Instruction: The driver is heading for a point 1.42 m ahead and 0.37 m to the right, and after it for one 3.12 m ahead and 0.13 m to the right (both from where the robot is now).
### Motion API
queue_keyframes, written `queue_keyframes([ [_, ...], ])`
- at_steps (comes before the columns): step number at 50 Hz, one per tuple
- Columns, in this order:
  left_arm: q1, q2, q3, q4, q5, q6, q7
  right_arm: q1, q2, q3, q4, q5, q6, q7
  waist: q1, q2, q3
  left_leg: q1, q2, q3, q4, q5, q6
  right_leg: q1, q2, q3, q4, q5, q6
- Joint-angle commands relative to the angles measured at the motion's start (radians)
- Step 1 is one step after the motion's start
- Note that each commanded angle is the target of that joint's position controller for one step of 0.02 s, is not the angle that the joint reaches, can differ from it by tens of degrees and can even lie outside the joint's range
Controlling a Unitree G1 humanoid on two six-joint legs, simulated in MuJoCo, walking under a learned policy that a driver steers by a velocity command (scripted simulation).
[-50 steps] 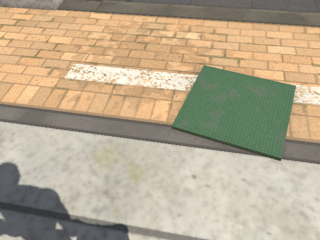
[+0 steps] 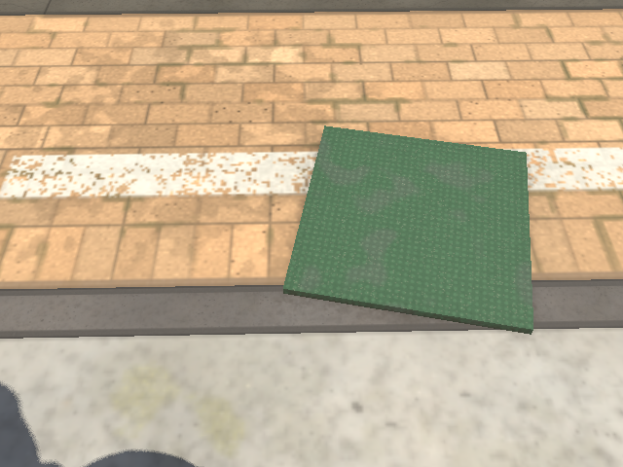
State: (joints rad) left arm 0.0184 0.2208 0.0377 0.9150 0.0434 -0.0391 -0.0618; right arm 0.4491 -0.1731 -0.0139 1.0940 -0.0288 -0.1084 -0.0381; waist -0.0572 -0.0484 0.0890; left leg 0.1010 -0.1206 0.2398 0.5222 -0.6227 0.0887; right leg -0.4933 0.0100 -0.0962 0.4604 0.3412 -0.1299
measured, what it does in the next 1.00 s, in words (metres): goes down, turning right: right foot 0.10 m lower, then left foot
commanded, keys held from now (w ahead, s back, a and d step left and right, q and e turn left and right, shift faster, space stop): w+e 0.84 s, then w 0.16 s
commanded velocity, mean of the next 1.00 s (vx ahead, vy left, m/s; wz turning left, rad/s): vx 0.50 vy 0.00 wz -0.55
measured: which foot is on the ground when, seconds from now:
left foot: down 0.00-0.06, up 0.08-0.46, down 0.48-1.00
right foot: up 0.00-0.04, down 0.06-0.48, up 0.50-0.96, down 0.98-1.00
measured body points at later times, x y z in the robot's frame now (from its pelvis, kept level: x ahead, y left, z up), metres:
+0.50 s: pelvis +0.33 +0.04 -0.07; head +0.36 +0.04 +0.37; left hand +0.38 +0.31 -0.22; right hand +0.47 -0.24 -0.16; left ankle +0.47 +0.12 -0.80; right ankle +0.16 -0.02 -0.77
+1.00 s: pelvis +0.55 -0.08 -0.07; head +0.57 -0.11 +0.37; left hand +0.85 -0.01 -0.17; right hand +0.37 -0.27 -0.22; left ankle +0.48 +0.12 -0.78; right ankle +0.58 -0.19 -0.80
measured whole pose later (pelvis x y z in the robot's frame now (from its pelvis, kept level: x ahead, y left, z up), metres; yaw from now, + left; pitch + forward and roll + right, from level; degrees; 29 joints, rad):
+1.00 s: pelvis +0.55 -0.08 -0.07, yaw -35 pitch +2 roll +1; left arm 0.01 0.23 0.04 0.78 0.06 -0.04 -0.06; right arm 0.42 -0.23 -0.05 0.96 -0.02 -0.06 0.00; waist -0.06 0.01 0.05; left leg -0.01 0.12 0.25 0.58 -0.44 -0.03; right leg -0.46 0.01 -0.09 0.58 -0.15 -0.12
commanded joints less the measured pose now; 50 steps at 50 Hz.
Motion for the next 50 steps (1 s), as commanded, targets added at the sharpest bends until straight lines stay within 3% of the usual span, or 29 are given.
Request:
queue_keyframes([
  [1, 0.043, 0.077, 0.007, -0.014, 0.013, -0.017, 0.006, 0.11, -0.134, -0.018, 0.014, -0.005, 0.023, -0.02, 0.043, 0.055, 0.032, -0.058, 0.272, -0.134, 0.201, 1.03, -0.021, 0.093, 0.039, -0.041, -0.056, -0.123, -0.022],
  [2, 0.185, 0.108, 0.02, 0.036, 0.013, -0.018, 0.008, 0.092, -0.135, -0.02, 0.012, -0.011, 0.031, -0.021, 0.104, 0.057, -0.022, -0.116, 0.278, -0.144, 0.383, 1.081, -0.016, 0.236, 0.036, -0.029, -0.035, -0.164, -0.044],
  [3, 0.358, 0.131, 0.038, 0.094, 0.01, -0.022, 0.014, 0.011, -0.162, -0.03, -0.013, 0.002, 0.032, -0.011, 0.208, -0.013, -0.072, -0.219, 0.229, -0.111, 0.669, 1.03, -0.029, 0.403, 0.03, -0.013, -0.103, -0.123, -0.091],
  [4, 0.461, 0.164, 0.052, 0.131, 0.009, -0.021, 0.013, -0.059, -0.144, -0.037, -0.047, 0.009, 0.028, 0.002, 0.247, -0.118, -0.109, -0.548, 0.116, -0.057, 1.123, 0.258, -0.043, 0.662, -0.087, 0.11, -0.067, 0.099, -0.168],
  [5, 0.488, 0.209, 0.061, 0.108, -0.009, -0.017, 0.015, -0.002, -0.117, -0.029, -0.117, 0.027, 0.016, 0.003, 0.18, -0.136, -0.291, -0.885, 0.121, -0.204, 1.216, -0.066, -0.043, 1.048, -0.321, 0.387, 0.211, 0.472, -0.266],
  [6, 0.511, 0.211, 0.066, 0.093, -0.025, 0.001, 0.025, -0.046, -0.165, -0.031, -0.151, 0.024, 0.013, 0.004, 0.225, -0.003, -0.37, -1.02, 0.147, -0.27, 1.225, -0.019, -0.067, 1.09, -0.395, 0.547, 0.112, 0.233, -0.373],
  [7, 0.413, 0.211, 0.063, 0.064, -0.019, 0.008, 0.063, -0.09, -0.167, -0.026, -0.186, 0.014, -0.007, 0.017, 0.175, 0.022, -0.277, -1.116, 0.178, -0.321, 1.048, 0.163, -0.074, 0.965, -0.411, 0.635, -0.071, -0.305, -0.363],
  [8, 0.314, 0.154, 0.051, 0.051, -0.011, 0.007, 0.076, -0.145, -0.195, -0.036, -0.179, 0.0, -0.012, 0.024, 0.128, 0.079, -0.135, -1.063, 0.205, -0.295, 0.914, 0.228, -0.078, 0.741, -0.362, 0.624, -0.173, -0.476, -0.311],
  [9, 0.248, 0.136, 0.04, 0.036, -0.023, -0.007, 0.085, -0.174, -0.193, -0.045, -0.186, -0.019, 0.007, 0.036, 0.064, 0.126, -0.031, -0.955, 0.221, -0.299, 0.775, 0.264, -0.111, 0.528, -0.315, 0.562, -0.214, -0.322, -0.284],
  [10, 0.237, 0.14, 0.038, 0.031, -0.03, -0.019, 0.082, -0.161, -0.16, -0.04, -0.185, -0.034, 0.031, 0.039, 0.03, 0.157, -0.02, -0.799, 0.232, -0.296, 0.653, 0.26, -0.136, 0.365, -0.279, 0.506, -0.222, -0.179, -0.276],
  [11, 0.243, 0.154, 0.039, 0.029, -0.031, -0.033, 0.077, -0.176, -0.129, -0.031, -0.192, -0.033, 0.05, 0.037, 0.019, 0.142, -0.005, -0.687, 0.228, -0.273, 0.56, 0.276, -0.149, 0.24, -0.219, 0.437, -0.226, -0.081, -0.255],
  [13, 0.249, 0.18, 0.046, 0.034, -0.031, -0.047, 0.066, -0.221, -0.091, -0.02, -0.222, -0.018, 0.05, 0.039, 0.015, 0.083, -0.019, -0.584, 0.206, -0.242, 0.401, 0.393, -0.149, 0.161, -0.135, 0.353, -0.212, 0.051, -0.205],
  [16, 0.299, 0.159, 0.046, 0.049, -0.048, -0.042, 0.058, -0.327, -0.102, -0.019, -0.258, 0.003, 0.041, 0.041, 0.067, 0.014, -0.058, -0.521, 0.165, -0.22, 0.204, 0.647, -0.115, 0.208, -0.05, 0.3, -0.166, 0.01, -0.111],
  [19, 0.351, 0.165, 0.05, 0.058, -0.035, -0.023, 0.055, -0.429, -0.12, -0.02, -0.303, 0.01, 0.041, 0.04, 0.116, -0.016, -0.059, -0.534, 0.141, -0.232, 0.127, 0.618, -0.106, 0.315, -0.075, 0.368, -0.115, -0.065, -0.088],
  [21, 0.338, 0.191, 0.058, 0.05, -0.024, -0.016, 0.065, -0.404, -0.15, -0.028, -0.301, 0.007, 0.035, 0.04, 0.088, -0.018, -0.049, -0.464, 0.13, -0.257, 0.046, 0.522, -0.098, 0.339, -0.094, 0.419, -0.057, -0.098, -0.073],
  [23, 0.29, 0.206, 0.064, 0.031, -0.028, -0.029, 0.065, -0.182, -0.209, -0.051, -0.241, 0.005, 0.015, 0.033, -0.044, 0.047, -0.136, -0.166, 0.118, -0.275, -0.049, 0.485, -0.06, 0.261, -0.033, 0.392, 0.19, -0.075, -0.029],
  [24, 0.302, 0.137, 0.045, -0.009, -0.037, -0.044, 0.059, -0.027, -0.308, -0.073, -0.235, -0.015, 0.005, 0.02, -0.096, 0.171, -0.283, 0.041, 0.356, -0.518, -0.091, 0.307, -0.013, 0.165, 0.039, 0.295, 0.485, -0.305, 0.002],
  [25, 0.436, 0.059, 0.033, -0.036, -0.064, -0.037, 0.059, -0.043, -0.383, -0.09, -0.241, -0.021, 0.023, 0.018, -0.008, 0.411, -0.409, 0.22, 0.594, -0.975, -0.232, 0.226, 0.123, -0.104, 0.165, 0.191, 0.738, -0.955, 0.027],
  [26, 0.39, 0.145, 0.041, -0.014, -0.031, -0.016, 0.066, -0.119, -0.292, -0.081, -0.255, -0.008, 0.04, 0.017, 0.005, 0.223, -0.301, 0.104, 0.56, -0.981, -0.255, -0.045, 0.122, -0.201, 0.053, 0.194, 0.825, -0.886, 0.017],
  [27, 0.305, 0.155, 0.049, -0.029, -0.019, -0.01, 0.055, -0.184, -0.219, -0.063, -0.272, -0.002, 0.041, 0.021, 0.001, 0.117, -0.157, -0.037, 0.506, -0.826, -0.272, -0.038, 0.093, -0.214, 0.013, 0.182, 0.816, -0.786, 0.02],
  [28, 0.272, 0.13, 0.047, -0.044, -0.016, -0.008, 0.045, -0.225, -0.188, -0.055, -0.268, -0.007, 0.038, 0.026, 0.025, 0.089, -0.088, -0.144, 0.459, -0.686, -0.29, 0.127, 0.075, -0.191, -0.019, 0.175, 0.773, -0.722, 0.026],
  [31, 0.28, 0.09, 0.043, -0.051, -0.001, 0.022, 0.021, -0.19, -0.151, -0.048, -0.235, -0.001, 0.015, 0.031, 0.062, 0.168, -0.071, -0.249, 0.39, -0.449, -0.322, 0.43, 0.047, -0.114, -0.058, 0.151, 0.734, -0.645, 0.055],
  [34, 0.227, 0.087, 0.044, -0.086, -0.008, 0.036, 0.009, -0.167, -0.153, -0.051, -0.227, 0.009, -0.005, 0.037, 0.079, 0.155, -0.081, -0.231, 0.4, -0.338, -0.342, 0.579, 0.063, -0.169, -0.073, 0.152, 0.703, -0.56, 0.075],
  [40, 0.035, 0.06, 0.021, -0.163, -0.013, 0.031, -0.019, -0.119, -0.181, -0.058, -0.216, 0.003, 0.0, 0.033, 0.048, 0.15, -0.022, -0.227, 0.375, -0.15, -0.37, 0.626, 0.046, -0.158, -0.085, 0.085, 0.4, -0.386, 0.089],
  [45, -0.065, 0.064, 0.014, -0.207, 0.001, 0.027, -0.016, -0.03, -0.224, -0.072, -0.181, 0.002, 0.013, 0.029, 0.009, 0.151, 0.002, -0.126, 0.413, -0.094, -0.326, 0.746, 0.035, -0.05, -0.048, -0.004, 0.186, -0.521, 0.04],
  [47, 0.01, 0.078, 0.022, -0.185, 0.007, 0.017, -0.003, -0.011, -0.237, -0.073, -0.164, 0.002, 0.027, 0.029, 0.043, 0.157, -0.038, -0.07, 0.414, -0.062, -0.171, 1.052, 0.03, 0.061, 0.009, -0.026, 0.121, -0.601, 0.002],
  [48, 0.152, 0.086, 0.031, -0.138, 0.011, 0.004, 0.005, -0.014, -0.237, -0.07, -0.158, 0.006, 0.037, 0.028, 0.108, 0.131, -0.111, -0.09, 0.392, -0.023, 0.008, 1.147, 0.017, 0.23, 0.054, -0.037, 0.043, -0.555, -0.022],
  [49, 0.323, 0.127, 0.049, -0.075, 0.021, -0.009, 0.019, -0.007, -0.213, -0.06, -0.168, 0.008, 0.04, 0.029, 0.17, 0.08, -0.225, -0.221, 0.358, -0.002, 0.232, 1.025, -0.005, 0.488, 0.03, 0.021, 0.025, -0.545, -0.047],
  [50, 0.427, 0.242, 0.074, -0.07, 0.029, -0.015, 0.037, 0.02, -0.111, -0.031, -0.232, 0.03, 0.035, 0.044, 0.184, -0.139, -0.366, -0.572, 0.266, 0.011, 0.581, 0.497, -0.059, 0.807, -0.292, 0.465, -0.028, -0.664, -0.14],
])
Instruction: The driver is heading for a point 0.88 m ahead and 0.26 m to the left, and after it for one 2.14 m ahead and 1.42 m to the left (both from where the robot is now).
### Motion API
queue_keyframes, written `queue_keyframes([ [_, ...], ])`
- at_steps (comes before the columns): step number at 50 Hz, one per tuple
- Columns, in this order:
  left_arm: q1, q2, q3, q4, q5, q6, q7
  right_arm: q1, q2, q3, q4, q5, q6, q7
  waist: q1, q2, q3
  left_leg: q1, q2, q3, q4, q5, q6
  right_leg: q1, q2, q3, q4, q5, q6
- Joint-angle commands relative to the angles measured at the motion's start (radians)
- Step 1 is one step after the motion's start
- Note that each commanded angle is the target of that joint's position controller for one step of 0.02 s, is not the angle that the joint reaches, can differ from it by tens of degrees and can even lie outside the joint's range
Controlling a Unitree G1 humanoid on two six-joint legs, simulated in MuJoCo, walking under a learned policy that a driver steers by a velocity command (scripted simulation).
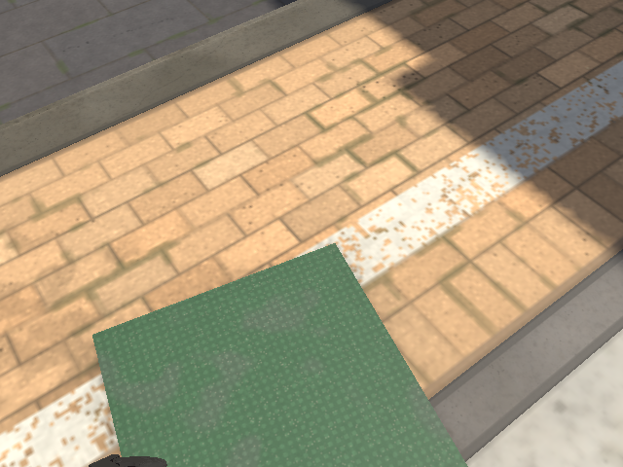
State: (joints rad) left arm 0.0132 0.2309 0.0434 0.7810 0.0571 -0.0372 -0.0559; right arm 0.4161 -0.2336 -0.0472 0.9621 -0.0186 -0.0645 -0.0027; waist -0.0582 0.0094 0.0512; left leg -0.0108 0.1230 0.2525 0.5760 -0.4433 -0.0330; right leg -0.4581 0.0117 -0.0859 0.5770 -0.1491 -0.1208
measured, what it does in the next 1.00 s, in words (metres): walks ahead, turning left: left foot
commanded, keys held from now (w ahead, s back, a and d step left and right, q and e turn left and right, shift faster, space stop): w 0.12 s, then w+q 0.76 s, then q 0.12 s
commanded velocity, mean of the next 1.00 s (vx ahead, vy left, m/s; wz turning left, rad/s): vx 0.49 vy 0.00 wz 0.31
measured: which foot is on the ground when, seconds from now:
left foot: down 0.00-0.00, up 0.02-0.50, down 0.52-1.00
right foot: down 0.00-0.54, up 0.56-1.00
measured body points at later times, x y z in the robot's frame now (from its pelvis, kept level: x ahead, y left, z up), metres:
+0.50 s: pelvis +0.27 +0.01 +0.01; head +0.30 +0.01 +0.46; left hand +0.20 +0.24 -0.14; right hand +0.45 -0.20 -0.11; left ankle +0.40 +0.09 -0.69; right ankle +0.10 -0.08 -0.72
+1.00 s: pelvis +0.53 +0.05 +0.04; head +0.57 +0.07 +0.49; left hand +0.65 +0.34 -0.05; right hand +0.63 -0.22 -0.08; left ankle +0.40 +0.08 -0.70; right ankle +0.73 -0.01 -0.67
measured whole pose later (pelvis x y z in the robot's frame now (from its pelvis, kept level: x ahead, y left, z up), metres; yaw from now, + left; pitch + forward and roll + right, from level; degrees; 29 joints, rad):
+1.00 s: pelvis +0.53 +0.05 +0.04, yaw +24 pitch +2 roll +1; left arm 0.04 0.25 0.01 0.70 0.03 -0.04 -0.01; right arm 0.42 -0.28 -0.07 0.83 -0.01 -0.03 -0.01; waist -0.09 -0.03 0.04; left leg -0.04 -0.15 -0.18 0.37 -0.34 0.11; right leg -0.60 -0.03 0.04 0.62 -0.08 0.03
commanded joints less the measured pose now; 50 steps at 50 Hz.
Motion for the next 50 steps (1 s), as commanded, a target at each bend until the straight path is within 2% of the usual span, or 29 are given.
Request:
queue_keyframes([
  [1, 0.473, 0.291, 0.081, 0.073, -0.024, -0.003, 0.044, 0.03, -0.105, -0.017, -0.117, 0.017, -0.01, 0.013, 0.181, -0.243, -0.399, -0.619, -0.11, -0.141, 0.736, -0.096, 0.045, 0.803, -0.429, 0.798, -0.302, -0.041, -0.224],
  [2, 0.407, 0.265, 0.076, 0.077, -0.033, 0.002, 0.053, -0.083, -0.14, -0.028, -0.135, 0.012, -0.007, 0.011, 0.169, -0.116, -0.26, -0.71, -0.05, -0.229, 0.782, -0.009, 0.058, 0.731, -0.376, 0.601, -0.276, 0.057, -0.197],
  [3, 0.343, 0.2, 0.06, 0.074, -0.035, -0.006, 0.056, -0.115, -0.109, -0.018, -0.136, 0.019, -0.018, 0.015, 0.142, -0.089, -0.154, -0.705, -0.022, -0.238, 0.745, 0.069, 0.068, 0.596, -0.327, 0.469, -0.276, 0.154, -0.17],
  [4, 0.287, 0.152, 0.046, 0.071, -0.035, -0.013, 0.055, -0.103, -0.101, -0.018, -0.119, 0.013, -0.018, 0.018, 0.098, -0.047, -0.1, -0.652, 0.008, -0.247, 0.661, 0.116, 0.072, 0.49, -0.271, 0.375, -0.302, 0.205, -0.121],
  [5, 0.258, 0.121, 0.034, 0.076, -0.042, -0.02, 0.055, -0.077, -0.095, -0.019, -0.107, -0.006, -0.004, 0.021, 0.061, -0.059, -0.07, -0.595, 0.016, -0.248, 0.619, 0.135, 0.067, 0.409, -0.232, 0.314, -0.327, 0.246, -0.096],
  [6, 0.244, 0.101, 0.026, 0.078, -0.043, -0.029, 0.053, -0.043, -0.082, -0.017, -0.09, -0.016, 0.012, 0.026, 0.038, -0.069, -0.073, -0.548, 0.015, -0.249, 0.598, 0.153, 0.062, 0.369, -0.21, 0.273, -0.351, 0.25, -0.085],
  [8, 0.275, 0.103, 0.026, 0.096, -0.044, -0.049, 0.052, -0.025, -0.065, -0.019, -0.078, -0.014, 0.036, 0.036, 0.023, -0.072, -0.071, -0.556, -0.005, -0.236, 0.616, 0.177, 0.057, 0.358, -0.206, 0.227, -0.383, 0.294, -0.092],
  [10, 0.312, 0.108, 0.026, 0.115, -0.041, -0.059, 0.054, -0.085, -0.058, -0.021, -0.094, -0.01, 0.047, 0.038, 0.033, -0.073, -0.028, -0.636, -0.006, -0.251, 0.62, 0.225, 0.056, 0.355, -0.213, 0.188, -0.423, 0.265, -0.09],
  [13, 0.378, 0.087, 0.017, 0.142, -0.034, -0.062, 0.059, -0.191, -0.058, -0.023, -0.129, -0.008, 0.052, 0.035, 0.06, -0.062, 0.031, -0.774, -0.031, -0.299, 0.59, 0.276, 0.058, 0.396, -0.221, 0.135, -0.449, 0.235, -0.073],
  [17, 0.39, 0.081, 0.006, 0.15, -0.031, -0.067, 0.066, -0.299, -0.034, -0.005, -0.173, -0.017, 0.049, 0.038, 0.072, -0.055, 0.06, -0.783, -0.056, -0.249, 0.417, 0.343, 0.074, 0.437, -0.222, 0.038, -0.469, 0.334, -0.051],
  [21, 0.445, 0.089, -0.002, 0.182, -0.035, -0.064, 0.08, -0.388, -0.013, 0.014, -0.225, -0.02, 0.044, 0.048, 0.095, -0.06, 0.074, -0.728, -0.081, -0.13, 0.255, 0.307, 0.128, 0.53, -0.242, -0.043, -0.42, 0.602, -0.025],
  [23, 0.426, 0.118, 0.0, 0.182, -0.031, -0.062, 0.086, -0.329, -0.026, 0.009, -0.221, -0.011, 0.044, 0.043, 0.057, -0.1, 0.015, -0.576, -0.149, -0.069, 0.197, 0.228, 0.172, 0.557, -0.244, -0.092, -0.289, 0.962, -0.002],
  [24, 0.414, 0.142, 0.005, 0.179, -0.027, -0.057, 0.09, -0.256, -0.045, 0.001, -0.205, -0.007, 0.044, 0.04, 0.022, -0.127, -0.035, -0.492, -0.186, -0.054, 0.188, 0.173, 0.195, 0.573, -0.253, -0.107, -0.173, 1.122, 0.002],
  [25, 0.393, 0.167, 0.012, 0.168, -0.024, -0.048, 0.092, -0.138, -0.072, -0.013, -0.175, -0.005, 0.04, 0.038, -0.031, -0.135, -0.1, -0.366, -0.217, -0.064, 0.142, 0.144, 0.219, 0.56, -0.261, -0.112, -0.001, 1.162, 0.001],
  [26, 0.366, 0.182, 0.016, 0.151, -0.032, -0.042, 0.091, 0.005, -0.11, -0.033, -0.133, -0.012, 0.032, 0.035, -0.105, -0.101, -0.176, -0.15, -0.228, -0.118, 0.024, 0.188, 0.252, 0.458, -0.239, -0.128, 0.23, 1.006, 0.013],
  [27, 0.368, 0.135, 0.004, 0.099, -0.055, -0.048, 0.081, 0.105, -0.234, -0.075, -0.122, -0.023, 0.034, 0.022, -0.132, 0.06, -0.272, 0.095, -0.002, -0.491, -0.098, 0.054, 0.357, 0.187, -0.145, -0.146, 0.612, 0.535, 0.056],
  [28, 0.354, 0.105, 0.007, 0.039, -0.046, -0.056, 0.06, 0.018, -0.295, -0.088, -0.14, 0.003, 0.044, 0.024, -0.043, 0.227, -0.321, 0.226, 0.209, -1.064, -0.294, 0.14, 0.486, -0.154, 0.085, 0.009, 0.916, -0.319, 0.092],
  [29, 0.291, 0.123, 0.008, 0.022, -0.027, -0.066, 0.052, -0.042, -0.269, -0.085, -0.147, 0.019, 0.048, 0.019, -0.034, 0.068, -0.244, 0.157, 0.198, -0.971, -0.31, 0.14, 0.468, -0.239, -0.005, 0.169, 0.944, -0.238, 0.075],
  [30, 0.262, 0.115, 0.006, 0.008, -0.038, -0.075, 0.049, -0.074, -0.208, -0.071, -0.145, 0.013, 0.046, 0.012, -0.008, -0.011, -0.126, 0.02, 0.182, -0.855, -0.315, 0.164, 0.433, -0.25, -0.043, 0.153, 0.895, -0.181, 0.074],
  [31, 0.267, 0.104, 0.007, 0.009, -0.04, -0.077, 0.052, -0.106, -0.158, -0.057, -0.142, 0.01, 0.041, 0.011, 0.038, -0.082, -0.042, -0.109, 0.133, -0.745, -0.338, 0.244, 0.38, -0.211, -0.085, 0.145, 0.792, -0.154, 0.077],
  [32, 0.272, 0.094, 0.005, 0.002, -0.028, -0.063, 0.055, -0.138, -0.126, -0.047, -0.143, 0.011, 0.032, 0.008, 0.074, -0.074, -0.012, -0.195, 0.077, -0.662, -0.345, 0.327, 0.348, -0.163, -0.105, 0.147, 0.729, -0.151, 0.091],
  [33, 0.297, 0.081, 0.002, 0.005, -0.017, -0.042, 0.055, -0.16, -0.112, -0.041, -0.148, 0.011, 0.024, 0.006, 0.096, -0.048, -0.021, -0.24, 0.033, -0.589, -0.355, 0.371, 0.332, -0.114, -0.115, 0.145, 0.689, -0.142, 0.103],
  [35, 0.29, 0.073, -0.001, -0.013, -0.006, -0.009, 0.052, -0.139, -0.134, -0.045, -0.149, 0.019, 0.006, 0.009, 0.101, -0.021, -0.038, -0.262, -0.009, -0.52, -0.363, 0.442, 0.333, -0.103, -0.119, 0.119, 0.602, -0.136, 0.13],
  [37, 0.229, 0.072, -0.003, -0.041, -0.007, 0.002, 0.048, -0.105, -0.157, -0.05, -0.153, 0.019, 0.002, 0.008, 0.083, -0.006, -0.031, -0.253, -0.03, -0.507, -0.381, 0.46, 0.324, -0.137, -0.119, 0.096, 0.503, -0.077, 0.156],
  [40, 0.098, 0.08, -0.002, -0.092, -0.01, 0.006, 0.046, -0.034, -0.169, -0.055, -0.153, 0.019, 0.004, 0.008, 0.03, 0.026, -0.015, -0.168, -0.032, -0.533, -0.386, 0.478, 0.296, -0.23, -0.116, 0.093, 0.344, 0.031, 0.182],
  [44, -0.019, 0.084, -0.007, -0.135, -0.017, 0.002, 0.04, 0.033, -0.182, -0.061, -0.158, 0.016, 0.01, 0.003, -0.024, 0.049, -0.03, -0.043, -0.032, -0.56, -0.338, 0.533, 0.273, -0.265, -0.083, 0.098, 0.188, 0.106, 0.185],
  [45, -0.044, 0.085, -0.009, -0.147, -0.018, -0.001, 0.039, 0.044, -0.183, -0.061, -0.159, 0.014, 0.012, 0.0, -0.031, 0.051, -0.02, -0.024, -0.031, -0.562, -0.307, 0.631, 0.27, -0.265, -0.068, 0.095, 0.156, 0.103, 0.182],
  [48, -0.068, 0.088, -0.015, -0.172, -0.028, -0.019, 0.043, 0.055, -0.199, -0.065, -0.169, 0.006, 0.026, -0.011, -0.035, 0.067, -0.037, 0.002, -0.043, -0.557, -0.182, 0.905, 0.233, -0.181, -0.006, 0.084, 0.062, 0.076, 0.159],
  [50, 0.029, 0.12, -0.008, -0.152, -0.033, -0.032, 0.052, 0.003, -0.207, -0.067, -0.193, 0.002, 0.032, -0.019, 0.014, 0.092, -0.073, -0.031, -0.06, -0.581, -0.098, 0.952, 0.178, -0.008, 0.028, 0.106, -0.039, 0.048, 0.13],
])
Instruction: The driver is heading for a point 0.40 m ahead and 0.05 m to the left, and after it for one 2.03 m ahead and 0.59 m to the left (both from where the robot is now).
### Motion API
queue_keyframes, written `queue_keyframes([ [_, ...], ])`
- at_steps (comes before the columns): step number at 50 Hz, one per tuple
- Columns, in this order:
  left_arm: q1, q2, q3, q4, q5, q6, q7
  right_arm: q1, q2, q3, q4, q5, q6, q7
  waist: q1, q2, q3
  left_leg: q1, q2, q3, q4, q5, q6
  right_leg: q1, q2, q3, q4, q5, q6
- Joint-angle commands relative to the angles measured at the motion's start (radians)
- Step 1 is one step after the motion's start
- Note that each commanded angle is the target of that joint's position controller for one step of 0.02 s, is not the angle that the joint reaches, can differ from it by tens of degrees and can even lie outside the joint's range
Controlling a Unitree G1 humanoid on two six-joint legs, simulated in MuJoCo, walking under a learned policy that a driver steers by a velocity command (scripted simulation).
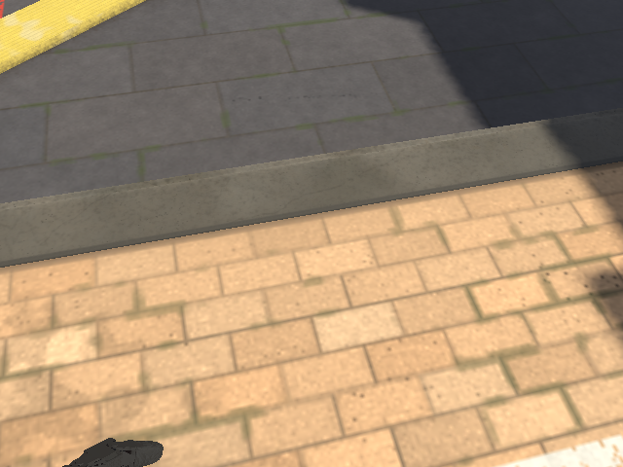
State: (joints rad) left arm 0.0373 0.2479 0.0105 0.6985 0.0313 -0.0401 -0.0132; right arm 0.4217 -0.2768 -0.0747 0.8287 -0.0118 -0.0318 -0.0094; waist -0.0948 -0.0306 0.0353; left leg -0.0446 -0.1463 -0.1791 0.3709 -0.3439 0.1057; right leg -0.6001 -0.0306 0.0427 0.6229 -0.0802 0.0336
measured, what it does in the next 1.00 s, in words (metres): steps on the spot, turning left: right foot, then left foot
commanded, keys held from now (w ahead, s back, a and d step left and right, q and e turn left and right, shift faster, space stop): q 0.64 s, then no key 0.20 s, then w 0.16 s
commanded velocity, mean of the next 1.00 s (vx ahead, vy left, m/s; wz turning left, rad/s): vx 0.10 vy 0.00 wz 0.49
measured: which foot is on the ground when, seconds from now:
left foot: down 0.00-0.06, up 0.08-0.52, down 0.54-0.96, up 0.98-1.00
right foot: up 0.00-0.04, down 0.06-0.52, up 0.54-0.94, down 0.96-1.00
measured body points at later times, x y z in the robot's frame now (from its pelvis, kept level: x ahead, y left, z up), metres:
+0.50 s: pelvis +0.09 -0.02 +0.00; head +0.10 -0.01 +0.45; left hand +0.11 +0.27 -0.12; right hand +0.33 -0.22 -0.09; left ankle +0.07 +0.08 -0.72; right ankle +0.17 -0.12 -0.74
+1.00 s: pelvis +0.10 -0.02 +0.00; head +0.10 -0.03 +0.45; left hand +0.06 +0.26 -0.11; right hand +0.32 -0.18 -0.12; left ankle +0.07 +0.08 -0.72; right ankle +0.13 -0.11 -0.74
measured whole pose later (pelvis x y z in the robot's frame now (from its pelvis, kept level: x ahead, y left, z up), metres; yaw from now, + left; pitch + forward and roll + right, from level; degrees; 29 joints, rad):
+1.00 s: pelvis +0.10 -0.02 +0.00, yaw +29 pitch +0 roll +0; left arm 0.28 0.24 0.02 0.74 0.03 0.02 0.01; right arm 0.26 -0.25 -0.04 0.71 -0.02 0.04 0.00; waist 0.01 0.03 -0.02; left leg -0.34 -0.10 -0.10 0.65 -0.38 0.07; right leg -0.21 0.03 -0.03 0.51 -0.32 -0.06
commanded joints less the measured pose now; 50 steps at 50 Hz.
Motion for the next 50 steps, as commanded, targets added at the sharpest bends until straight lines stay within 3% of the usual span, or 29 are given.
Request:
queue_keyframes([
  [1, 0.084, 0.129, 0.034, -0.047, -0.008, -0.035, 0.017, -0.036, -0.174, -0.041, -0.074, -0.001, -0.005, -0.013, 0.088, 0.137, -0.087, -0.016, 0.189, -0.163, 0.177, 0.884, 0.011, 0.247, 0.085, -0.022, -0.138, 0.0, -0.043],
  [2, 0.195, 0.152, 0.041, -0.025, -0.003, -0.051, 0.028, -0.074, -0.172, -0.04, -0.086, 0.013, -0.014, -0.006, 0.157, 0.107, -0.134, -0.073, 0.141, -0.139, 0.324, 0.833, -0.019, 0.422, 0.043, -0.004, -0.23, 0.142, -0.068],
  [3, 0.326, 0.218, 0.053, -0.02, 0.014, -0.061, 0.043, -0.064, -0.104, -0.021, -0.128, 0.035, -0.023, -0.001, 0.191, 0.0, -0.275, -0.215, 0.094, -0.08, 0.577, 0.465, -0.049, 0.686, -0.191, 0.165, -0.181, 0.378, -0.119],
  [4, 0.301, 0.289, 0.067, -0.047, 0.017, -0.044, 0.04, 0.108, -0.042, -0.011, -0.144, 0.072, -0.012, -0.015, 0.109, -0.231, -0.432, -0.443, -0.063, 0.057, 0.864, -0.371, -0.071, 0.899, -0.512, 0.496, -0.13, 0.854, -0.282],
  [5, 0.333, 0.19, 0.05, -0.048, -0.015, -0.021, 0.027, 0.117, -0.141, -0.026, -0.094, -0.008, 0.008, -0.022, 0.106, -0.039, -0.389, -0.442, 0.04, 0.047, 0.925, -0.338, -0.062, 0.799, -0.437, 0.432, -0.065, 1.031, -0.254],
  [6, 0.253, 0.172, 0.051, -0.061, -0.016, -0.016, 0.036, 0.095, -0.128, -0.027, -0.111, 0.01, 0.019, -0.02, 0.086, -0.144, -0.378, -0.496, 0.035, 0.066, 1.008, -0.246, -0.081, 0.747, -0.448, 0.426, -0.125, 0.77, -0.306],
  [7, 0.18, 0.088, 0.028, -0.081, -0.019, -0.007, 0.04, 0.016, -0.141, -0.025, -0.106, -0.009, 0.037, -0.014, 0.086, -0.048, -0.255, -0.511, 0.092, 0.091, 0.957, -0.174, -0.097, 0.603, -0.353, 0.309, -0.203, 0.533, -0.266],
  [8, 0.145, 0.067, 0.017, -0.083, -0.019, -0.005, 0.045, -0.047, -0.14, -0.029, -0.122, -0.014, 0.052, 0.004, 0.086, -0.094, -0.167, -0.502, 0.106, 0.096, 0.915, -0.132, -0.112, 0.509, -0.281, 0.206, -0.251, 0.443, -0.23],
  [10, 0.151, 0.101, 0.027, -0.068, -0.011, -0.006, 0.045, -0.039, -0.111, -0.025, -0.126, -0.009, 0.08, 0.024, 0.063, -0.107, -0.11, -0.446, 0.106, 0.115, 0.897, -0.08, -0.131, 0.395, -0.238, 0.094, -0.295, 0.475, -0.226],
  [13, 0.159, 0.117, 0.037, -0.062, -0.003, -0.012, 0.042, -0.057, -0.095, -0.021, -0.144, -0.008, 0.095, 0.027, 0.049, -0.095, -0.133, -0.444, 0.101, 0.132, 0.87, -0.045, -0.136, 0.38, -0.246, 0.027, -0.31, 0.458, -0.247],
  [17, 0.163, 0.126, 0.046, -0.061, -0.002, 0.005, 0.044, -0.157, -0.085, -0.011, -0.195, -0.015, 0.114, 0.04, 0.065, -0.115, -0.105, -0.458, 0.149, 0.159, 0.71, 0.01, -0.134, 0.361, -0.258, -0.024, -0.354, 0.161, -0.248],
  [20, 0.163, 0.154, 0.058, -0.063, 0.002, 0.021, 0.039, -0.221, -0.067, 0.003, -0.23, -0.01, 0.117, 0.054, 0.086, -0.135, -0.089, -0.361, 0.163, 0.198, 0.528, -0.011, -0.118, 0.321, -0.258, -0.068, -0.354, -0.007, -0.231],
  [24, 0.193, 0.194, 0.076, -0.055, 0.001, 0.045, 0.03, -0.239, -0.076, 0.003, -0.259, -0.002, 0.1, 0.056, 0.101, -0.134, -0.094, -0.255, 0.142, 0.253, 0.32, -0.049, -0.084, 0.348, -0.285, -0.09, -0.272, -0.034, -0.199],
  [25, 0.19, 0.198, 0.079, -0.053, -0.006, 0.053, 0.029, -0.209, -0.071, 0.004, -0.253, -0.002, 0.089, 0.054, 0.082, -0.109, -0.096, -0.185, 0.126, 0.264, 0.207, 0.001, -0.069, 0.326, -0.273, -0.119, -0.211, -0.035, -0.167],
  [26, 0.232, 0.184, 0.08, -0.038, -0.004, 0.061, 0.026, -0.168, -0.086, 0.0, -0.235, -0.006, 0.076, 0.047, 0.076, -0.036, -0.097, -0.107, 0.123, 0.214, 0.087, 0.058, -0.055, 0.28, -0.245, -0.157, -0.118, -0.081, -0.108],
  [27, 0.276, 0.129, 0.071, -0.045, 0.002, 0.071, 0.017, -0.145, -0.168, -0.016, -0.24, -0.017, 0.062, 0.033, 0.084, 0.225, -0.074, -0.05, 0.336, -0.106, -0.091, 0.121, -0.01, 0.134, -0.144, -0.25, 0.142, -0.323, -0.027],
  [28, 0.203, 0.1, 0.057, -0.121, -0.002, 0.085, 0.032, -0.147, -0.307, -0.053, -0.272, -0.013, 0.064, 0.024, 0.065, 0.356, -0.012, -0.121, 0.54, -0.412, -0.114, 0.364, 0.144, -0.075, 0.023, -0.181, 0.294, -0.576, 0.023],
  [29, 0.14, 0.137, 0.064, -0.122, -0.002, 0.097, 0.038, -0.087, -0.272, -0.056, -0.249, -0.012, 0.067, 0.016, 0.019, 0.238, -0.036, -0.128, 0.513, -0.332, -0.08, 0.451, 0.2, -0.054, -0.002, -0.06, 0.43, -0.545, 0.021],
  [31, 0.166, 0.126, 0.064, -0.095, -0.022, 0.091, 0.032, -0.207, -0.183, -0.025, -0.252, -0.007, 0.072, 0.007, 0.099, 0.187, -0.015, -0.167, 0.37, -0.162, -0.064, 0.406, 0.136, -0.025, -0.017, -0.015, 0.431, -0.368, 0.013],
  [33, 0.213, 0.151, 0.075, -0.056, 0.0, 0.084, 0.029, -0.271, -0.141, -0.012, -0.267, 0.003, 0.068, 0.002, 0.119, 0.192, -0.079, -0.128, 0.306, -0.092, -0.031, 0.536, 0.113, 0.017, 0.007, -0.04, 0.463, -0.299, 0.014],
  [34, 0.224, 0.149, 0.075, -0.046, -0.001, 0.087, 0.025, -0.256, -0.128, -0.006, -0.262, 0.005, 0.064, 0.004, 0.118, 0.162, -0.11, -0.111, 0.307, -0.083, -0.02, 0.585, 0.115, 0.037, 0.013, -0.042, 0.473, -0.298, 0.016],
  [37, 0.198, 0.11, 0.061, -0.046, -0.016, 0.098, 0.021, -0.205, -0.124, -0.006, -0.24, 0.0, 0.055, 0.005, 0.094, 0.14, -0.117, -0.071, 0.317, -0.101, -0.027, 0.523, 0.12, 0.051, 0.012, -0.04, 0.381, -0.302, 0.014],
  [42, 0.163, 0.091, 0.048, -0.051, -0.019, 0.101, 0.023, -0.187, -0.13, -0.005, -0.217, -0.014, 0.06, 0.008, 0.062, 0.172, -0.082, -0.125, 0.318, -0.141, -0.024, 0.375, 0.123, 0.18, 0.032, -0.051, 0.16, -0.352, -0.022],
  [43, 0.175, 0.093, 0.046, -0.049, -0.018, 0.096, 0.023, -0.173, -0.135, -0.007, -0.21, -0.016, 0.062, 0.009, 0.058, 0.171, -0.102, -0.135, 0.313, -0.158, -0.038, 0.249, 0.125, 0.223, 0.043, -0.063, 0.122, -0.367, -0.03],
  [45, 0.199, 0.09, 0.045, -0.043, -0.014, 0.085, 0.02, -0.167, -0.139, -0.008, -0.195, -0.017, 0.069, 0.013, 0.07, 0.165, -0.081, -0.205, 0.297, -0.206, -0.074, -0.096, 0.123, 0.314, 0.065, -0.09, 0.013, -0.375, -0.053],
  [47, 0.282, 0.058, 0.035, -0.01, -0.005, 0.064, 0.023, -0.2, -0.109, 0.002, -0.191, -0.004, 0.072, 0.008, 0.139, 0.102, -0.029, -0.392, 0.241, -0.201, -0.046, -0.317, 0.071, 0.533, 0.067, -0.095, -0.219, -0.277, -0.097],
  [48, 0.346, 0.099, 0.04, 0.003, 0.006, 0.048, 0.03, -0.224, -0.061, 0.015, -0.207, -0.003, 0.064, 0.004, 0.166, -0.019, -0.011, -0.528, 0.174, -0.141, 0.097, -0.33, 0.019, 0.63, -0.07, 0.094, -0.33, -0.437, -0.131],
  [49, 0.402, 0.218, 0.064, 0.01, 0.006, 0.037, 0.032, -0.257, -0.017, 0.027, -0.24, 0.007, 0.049, 0.007, 0.188, -0.2, -0.012, -0.663, 0.022, 0.08, 0.361, -0.222, -0.032, 0.657, -0.299, 0.452, -0.503, -0.745, -0.21],
  [50, 0.404, 0.256, 0.088, 0.042, 0.015, 0.035, 0.028, -0.332, -0.101, 0.006, -0.256, -0.024, 0.036, 0.005, 0.195, -0.141, 0.119, -0.716, 0.054, 0.061, 0.466, -0.137, -0.038, 0.506, -0.37, 0.575, -0.567, -0.795, -0.273],
])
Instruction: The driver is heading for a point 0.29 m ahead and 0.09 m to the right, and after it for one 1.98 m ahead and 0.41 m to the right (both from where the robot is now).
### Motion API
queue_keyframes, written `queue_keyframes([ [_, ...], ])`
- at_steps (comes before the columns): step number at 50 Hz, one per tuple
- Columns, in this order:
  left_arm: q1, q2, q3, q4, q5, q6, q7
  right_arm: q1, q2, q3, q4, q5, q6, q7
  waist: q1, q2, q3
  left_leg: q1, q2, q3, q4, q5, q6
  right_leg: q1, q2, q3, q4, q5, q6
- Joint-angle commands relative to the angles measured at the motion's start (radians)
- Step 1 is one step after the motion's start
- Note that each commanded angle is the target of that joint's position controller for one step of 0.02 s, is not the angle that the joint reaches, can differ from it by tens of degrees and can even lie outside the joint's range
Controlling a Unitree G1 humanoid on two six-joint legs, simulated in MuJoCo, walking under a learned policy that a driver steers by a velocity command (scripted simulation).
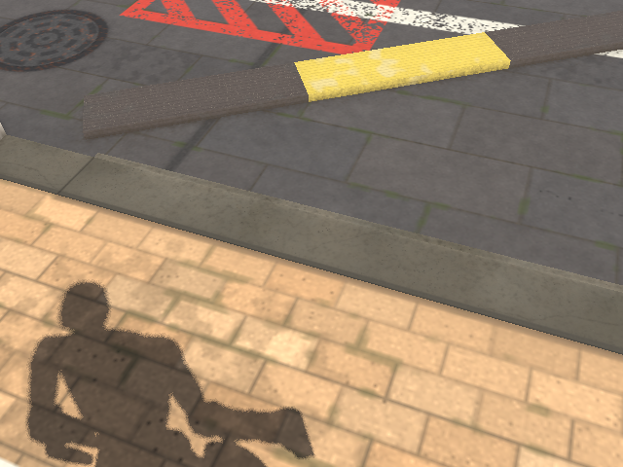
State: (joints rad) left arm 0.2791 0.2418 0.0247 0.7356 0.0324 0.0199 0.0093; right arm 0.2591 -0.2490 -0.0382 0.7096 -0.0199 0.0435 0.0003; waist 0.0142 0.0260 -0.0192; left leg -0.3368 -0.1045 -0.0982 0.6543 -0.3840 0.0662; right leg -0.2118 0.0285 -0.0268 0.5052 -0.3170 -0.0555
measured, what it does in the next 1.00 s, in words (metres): walks ahead, turning right: left foot, then right foot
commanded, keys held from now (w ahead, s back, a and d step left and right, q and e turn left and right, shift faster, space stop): w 0.18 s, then w+e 0.08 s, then e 0.72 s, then no key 0.02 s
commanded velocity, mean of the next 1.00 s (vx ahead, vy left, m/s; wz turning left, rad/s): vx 0.18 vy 0.00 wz -0.32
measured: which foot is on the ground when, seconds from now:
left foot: up 0.00-0.36, down 0.38-0.88, up 0.90-1.00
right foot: down 0.00-0.40, up 0.42-0.86, down 0.88-1.00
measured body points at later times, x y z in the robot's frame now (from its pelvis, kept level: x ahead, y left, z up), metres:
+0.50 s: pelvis +0.15 +0.05 +0.00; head +0.19 +0.06 +0.45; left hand +0.18 +0.32 -0.14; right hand +0.31 -0.21 -0.09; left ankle +0.22 +0.13 -0.73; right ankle +0.04 -0.07 -0.66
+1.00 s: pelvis +0.20 +0.02 +0.00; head +0.22 -0.02 +0.45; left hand +0.43 +0.21 -0.09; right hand +0.19 -0.27 -0.13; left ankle +0.23 +0.15 -0.67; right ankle +0.18 -0.06 -0.73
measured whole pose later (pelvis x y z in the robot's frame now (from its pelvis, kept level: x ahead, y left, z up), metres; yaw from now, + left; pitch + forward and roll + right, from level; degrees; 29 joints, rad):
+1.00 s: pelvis +0.20 +0.02 +0.00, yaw -24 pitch +1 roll +1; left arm 0.19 0.26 0.06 0.70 0.01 0.04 -0.01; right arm 0.21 -0.28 -0.06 0.74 -0.02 0.04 -0.01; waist -0.01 0.05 0.07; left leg -0.46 0.04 0.05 1.03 -0.46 -0.03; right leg -0.29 0.05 -0.01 0.53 -0.25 -0.08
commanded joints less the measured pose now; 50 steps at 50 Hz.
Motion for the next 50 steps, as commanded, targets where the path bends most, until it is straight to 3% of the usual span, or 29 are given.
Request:
queue_keyframes([
  [1, 0.106, 0.209, 0.06, 0.003, 0.0, -0.032, 0.003, -0.14, -0.141, -0.04, -0.119, -0.015, -0.048, 0.005, 0.028, -0.141, 0.201, -0.406, 0.049, -0.039, 0.235, -0.015, -0.005, 0.095, -0.385, 0.586, -0.446, -0.517, -0.178],
  [3, 0.038, 0.154, 0.048, -0.005, -0.019, -0.051, -0.004, -0.058, -0.143, -0.044, -0.065, -0.022, -0.056, 0.029, -0.019, -0.147, 0.152, -0.365, 0.076, 0.019, 0.282, 0.089, -0.029, 0.129, -0.283, 0.408, -0.434, -0.316, -0.126],
  [5, 0.064, 0.125, 0.043, 0.014, -0.023, -0.073, -0.008, -0.06, -0.113, -0.038, -0.048, -0.029, -0.058, 0.046, -0.007, -0.14, 0.108, -0.35, 0.097, 0.066, 0.317, 0.151, -0.042, 0.156, -0.232, 0.299, -0.424, -0.155, -0.123],
  [8, 0.135, 0.125, 0.05, 0.052, -0.023, -0.089, -0.016, -0.144, -0.074, -0.024, -0.068, -0.02, -0.059, 0.053, 0.029, -0.13, 0.109, -0.4, 0.129, 0.106, 0.254, 0.205, -0.063, 0.206, -0.222, 0.239, -0.421, -0.035, -0.138],
  [13, 0.205, 0.142, 0.056, 0.097, -0.017, -0.092, -0.015, -0.267, -0.055, -0.011, -0.099, -0.012, -0.071, 0.051, 0.074, -0.14, 0.125, -0.282, 0.128, 0.139, 0.009, 0.218, -0.085, 0.17, -0.217, 0.212, -0.373, 0.128, -0.151],
  [16, 0.193, 0.165, 0.061, 0.112, -0.017, -0.084, -0.01, -0.21, -0.058, -0.011, -0.088, -0.008, -0.087, 0.034, 0.039, -0.149, 0.102, -0.102, 0.083, 0.157, -0.082, 0.19, -0.063, 0.123, -0.217, 0.208, -0.237, 0.495, -0.123],
  [17, 0.179, 0.173, 0.064, 0.112, -0.02, -0.081, -0.009, -0.155, -0.067, -0.016, -0.073, -0.005, -0.093, 0.022, 0.011, -0.148, 0.082, -0.017, 0.069, 0.149, -0.135, 0.22, -0.052, 0.11, -0.208, 0.212, -0.177, 0.58, -0.1],
  [18, 0.161, 0.172, 0.063, 0.111, -0.029, -0.079, -0.009, -0.066, -0.088, -0.024, -0.043, -0.012, -0.104, 0.008, -0.034, -0.12, 0.036, 0.126, 0.058, 0.143, -0.214, 0.284, -0.035, 0.079, -0.169, 0.186, -0.066, 0.643, -0.066],
  [19, 0.145, 0.153, 0.058, 0.096, -0.041, -0.082, -0.01, 0.042, -0.144, -0.04, -0.021, -0.03, -0.118, -0.008, -0.083, -0.067, -0.058, 0.32, 0.152, 0.066, -0.232, 0.324, -0.007, -0.006, -0.114, 0.153, 0.099, 0.533, -0.033],
  [20, 0.149, 0.057, 0.033, 0.038, -0.056, -0.082, -0.007, 0.16, -0.248, -0.059, -0.03, -0.049, -0.122, -0.025, -0.118, 0.122, -0.222, 0.574, 0.46, -0.222, -0.225, 0.472, 0.053, -0.208, -0.022, 0.077, 0.387, 0.105, 0.009],
  [21, 0.198, 0.092, 0.047, 0.032, -0.047, -0.063, 0.007, 0.167, -0.291, -0.072, -0.02, -0.012, -0.102, -0.026, -0.093, 0.266, -0.288, 0.536, 0.589, -0.425, -0.281, 0.72, 0.148, -0.3, 0.07, 0.047, 0.569, -0.289, 0.007],
  [22, 0.203, 0.132, 0.061, 0.067, -0.028, -0.04, 0.014, 0.121, -0.2, -0.048, -0.027, 0.005, -0.095, -0.019, -0.06, 0.123, -0.204, 0.449, 0.54, -0.314, -0.266, 0.728, 0.146, -0.308, 0.004, 0.11, 0.663, -0.279, -0.003],
  [23, 0.176, 0.114, 0.06, 0.076, -0.024, -0.031, 0.006, 0.046, -0.13, -0.028, -0.035, 0.009, -0.096, -0.019, -0.031, 0.078, -0.1, 0.348, 0.485, -0.194, -0.283, 0.736, 0.127, -0.32, -0.023, 0.097, 0.672, -0.225, 0.002],
  [24, 0.161, 0.097, 0.06, 0.08, -0.024, -0.023, -0.002, -0.013, -0.087, -0.013, -0.045, 0.005, -0.094, -0.022, -0.004, 0.073, -0.052, 0.277, 0.432, -0.099, -0.317, 0.726, 0.099, -0.306, -0.052, 0.087, 0.64, -0.162, 0.013],
  [25, 0.143, 0.095, 0.064, 0.075, -0.014, -0.012, -0.011, -0.028, -0.072, -0.006, -0.043, 0.006, -0.097, -0.028, 0.008, 0.105, -0.026, 0.229, 0.402, -0.042, -0.342, 0.738, 0.093, -0.293, -0.063, 0.075, 0.624, -0.118, 0.026],
  [26, 0.153, 0.087, 0.064, 0.081, -0.008, 0.001, -0.018, -0.04, -0.077, -0.007, -0.043, 0.002, -0.099, -0.03, 0.018, 0.112, -0.025, 0.194, 0.384, 0.01, -0.349, 0.791, 0.098, -0.267, -0.052, 0.056, 0.645, -0.086, 0.039],
  [28, 0.139, 0.081, 0.067, 0.068, -0.012, 0.016, -0.028, -0.037, -0.087, -0.012, -0.038, -0.002, -0.108, -0.031, 0.031, 0.098, -0.042, 0.171, 0.388, 0.066, -0.355, 0.84, 0.117, -0.259, -0.041, 0.047, 0.653, -0.046, 0.053],
  [33, 0.001, 0.064, 0.055, 0.001, -0.004, 0.04, -0.05, -0.041, -0.094, -0.017, -0.019, -0.005, -0.097, -0.038, 0.014, 0.105, -0.01, 0.142, 0.386, 0.163, -0.377, 0.639, 0.137, -0.282, -0.066, 0.012, 0.472, 0.066, 0.072],
  [36, -0.057, 0.065, 0.048, -0.035, -0.002, 0.046, -0.06, -0.036, -0.121, -0.027, -0.014, -0.008, -0.088, -0.032, 0.0, 0.101, -0.018, 0.122, 0.406, 0.192, -0.343, 0.598, 0.138, -0.208, -0.067, -0.016, 0.367, 0.062, 0.055],
  [41, -0.102, 0.086, 0.052, -0.083, -0.01, 0.045, -0.057, -0.015, -0.171, -0.049, -0.004, -0.003, -0.057, -0.019, -0.027, 0.107, -0.015, 0.163, 0.444, 0.188, -0.229, 0.504, 0.109, -0.13, -0.043, -0.058, 0.182, -0.055, 0.014],
  [42, -0.079, 0.082, 0.052, -0.081, -0.009, 0.036, -0.055, -0.019, -0.176, -0.052, 0.0, 0.005, -0.049, -0.018, -0.008, 0.082, -0.019, 0.152, 0.429, 0.213, -0.16, 0.47, 0.079, -0.07, -0.028, -0.068, 0.073, -0.004, 0.001],
  [43, -0.04, 0.1, 0.057, -0.068, -0.003, 0.021, -0.047, 0.02, -0.167, -0.054, 0.017, 0.003, -0.041, -0.016, 0.006, 0.008, -0.037, 0.117, 0.393, 0.25, -0.043, 0.385, 0.027, 0.019, -0.024, -0.026, -0.055, 0.1, -0.014],
  [44, -0.006, 0.209, 0.08, -0.071, 0.007, 0.002, -0.032, 0.07, -0.122, -0.044, 0.003, -0.005, -0.031, -0.011, -0.003, -0.236, -0.047, -0.042, 0.292, 0.32, 0.218, 0.091, -0.044, 0.124, -0.238, 0.272, -0.176, 0.353, -0.06],
  [45, 0.039, 0.328, 0.112, -0.077, -0.016, 0.001, -0.029, -0.007, -0.081, -0.027, -0.074, -0.001, -0.016, -0.018, 0.03, -0.367, -0.03, -0.277, 0.098, 0.25, 0.374, -0.309, -0.096, 0.146, -0.428, 0.562, -0.179, 0.688, -0.254],
  [46, 0.093, 0.281, 0.109, -0.062, -0.031, 0.004, -0.027, -0.052, -0.121, -0.033, -0.062, -0.009, -0.004, -0.022, 0.067, -0.201, -0.054, -0.296, 0.134, 0.128, 0.486, -0.276, -0.106, 0.173, -0.404, 0.492, -0.166, 0.71, -0.298],
  [48, -0.043, 0.199, 0.081, -0.077, -0.025, 0.016, -0.011, -0.06, -0.111, -0.035, -0.044, 0.012, -0.013, -0.018, -0.005, -0.128, 0.01, -0.278, 0.158, 0.075, 0.442, -0.096, -0.103, 0.094, -0.267, 0.333, -0.176, 0.573, -0.223],
  [50, -0.12, 0.155, 0.067, -0.1, -0.031, 0.017, -0.003, -0.023, -0.131, -0.042, -0.02, -0.011, -0.014, -0.015, -0.033, -0.139, -0.028, -0.232, 0.141, 0.093, 0.43, -0.009, -0.106, 0.105, -0.204, 0.262, -0.164, 0.642, -0.186],
])
Keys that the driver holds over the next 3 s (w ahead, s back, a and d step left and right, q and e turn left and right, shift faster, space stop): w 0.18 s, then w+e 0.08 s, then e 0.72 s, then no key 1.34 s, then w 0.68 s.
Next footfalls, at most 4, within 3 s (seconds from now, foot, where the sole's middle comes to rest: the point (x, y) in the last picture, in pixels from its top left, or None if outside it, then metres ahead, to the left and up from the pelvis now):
0.38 left None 0.26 0.13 -0.77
0.88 right None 0.21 -0.08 -0.77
1.32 left None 0.29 0.10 -0.77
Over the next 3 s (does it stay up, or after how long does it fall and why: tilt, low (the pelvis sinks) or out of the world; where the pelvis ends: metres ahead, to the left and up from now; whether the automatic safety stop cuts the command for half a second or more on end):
stays up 0.40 -0.10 -0.01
